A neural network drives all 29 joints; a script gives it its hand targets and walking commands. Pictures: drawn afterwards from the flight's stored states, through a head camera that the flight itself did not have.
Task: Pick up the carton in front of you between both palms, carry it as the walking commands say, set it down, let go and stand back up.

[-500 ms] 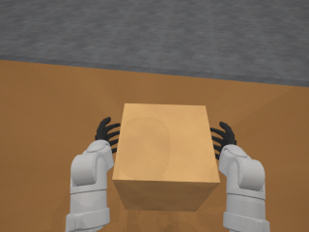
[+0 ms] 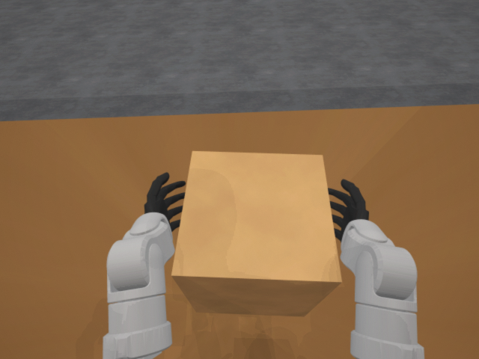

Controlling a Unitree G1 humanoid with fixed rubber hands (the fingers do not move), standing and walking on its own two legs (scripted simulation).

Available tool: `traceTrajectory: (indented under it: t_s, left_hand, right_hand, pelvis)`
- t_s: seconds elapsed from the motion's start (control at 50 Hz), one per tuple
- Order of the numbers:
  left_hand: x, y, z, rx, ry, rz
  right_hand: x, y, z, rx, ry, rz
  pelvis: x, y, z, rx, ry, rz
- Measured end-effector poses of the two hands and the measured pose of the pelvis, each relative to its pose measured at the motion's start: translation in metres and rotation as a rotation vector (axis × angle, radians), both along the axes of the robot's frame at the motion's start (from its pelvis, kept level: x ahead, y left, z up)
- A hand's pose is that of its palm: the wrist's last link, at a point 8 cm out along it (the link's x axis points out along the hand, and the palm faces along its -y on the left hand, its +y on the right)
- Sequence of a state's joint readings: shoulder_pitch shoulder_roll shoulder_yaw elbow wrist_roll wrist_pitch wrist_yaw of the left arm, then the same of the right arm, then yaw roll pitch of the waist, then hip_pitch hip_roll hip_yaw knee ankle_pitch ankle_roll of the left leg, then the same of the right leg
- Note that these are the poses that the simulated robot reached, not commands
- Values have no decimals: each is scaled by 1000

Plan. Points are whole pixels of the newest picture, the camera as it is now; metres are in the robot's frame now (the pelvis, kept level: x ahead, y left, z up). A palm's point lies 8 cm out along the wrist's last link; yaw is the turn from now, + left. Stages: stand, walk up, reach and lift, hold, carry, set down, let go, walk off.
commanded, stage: carry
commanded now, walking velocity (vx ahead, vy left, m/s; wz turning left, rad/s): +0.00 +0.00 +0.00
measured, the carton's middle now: (253, 241) +0.33 -0.01 +0.01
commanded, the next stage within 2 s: none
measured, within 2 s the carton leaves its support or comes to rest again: neither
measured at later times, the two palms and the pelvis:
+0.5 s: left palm (179, 167) +0.40 +0.11 +0.13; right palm (367, 172) +0.39 -0.19 +0.12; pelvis +0.08 -0.03 +0.01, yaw -1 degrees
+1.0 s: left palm (181, 166) +0.41 +0.11 +0.12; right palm (364, 169) +0.40 -0.19 +0.12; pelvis +0.09 -0.03 +0.00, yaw -1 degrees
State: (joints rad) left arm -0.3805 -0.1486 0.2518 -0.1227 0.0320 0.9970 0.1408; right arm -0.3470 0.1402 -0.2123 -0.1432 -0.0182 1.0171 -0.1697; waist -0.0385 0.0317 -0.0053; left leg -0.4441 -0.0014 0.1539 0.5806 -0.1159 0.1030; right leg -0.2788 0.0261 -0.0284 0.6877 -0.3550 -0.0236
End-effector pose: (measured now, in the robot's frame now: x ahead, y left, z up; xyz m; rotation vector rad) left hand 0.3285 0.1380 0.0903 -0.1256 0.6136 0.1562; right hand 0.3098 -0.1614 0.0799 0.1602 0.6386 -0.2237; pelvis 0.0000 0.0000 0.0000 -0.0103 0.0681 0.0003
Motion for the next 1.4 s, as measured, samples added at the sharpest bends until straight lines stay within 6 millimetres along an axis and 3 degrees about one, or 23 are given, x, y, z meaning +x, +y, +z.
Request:
traceTrajectory:
  t_s: [0.22,0.38,0.5,0.6,0.78,1.0,1.4]
  left_hand:
    - [42,-4,26,33,-56,21]
    - [60,-16,37,37,-46,13]
    - [71,-32,44,46,-64,-10]
    - [74,-45,42,54,-41,-1]
    - [80,-28,32,23,-57,27]
    - [83,-32,33,15,-38,-4]
    - [55,-20,34,16,-18,-13]
  right_hand:
    - [56,-5,28,-6,-60,47]
    - [71,-16,36,-9,-50,45]
    - [77,-32,42,-10,-66,27]
    - [80,-46,35,0,-44,25]
    - [99,-30,42,-30,-63,48]
    - [88,-32,36,-28,-47,29]
    - [60,-21,43,-43,-26,32]
  pelvis:
    - [50,-13,8,18,35,-12]
    - [72,-22,14,29,18,-19]
    - [76,-33,14,35,2,-23]
    - [82,-40,12,22,-5,-16]
    - [89,-41,4,16,-17,-24]
    - [86,-34,5,10,-18,-25]
    - [65,-23,4,1,-39,-37]
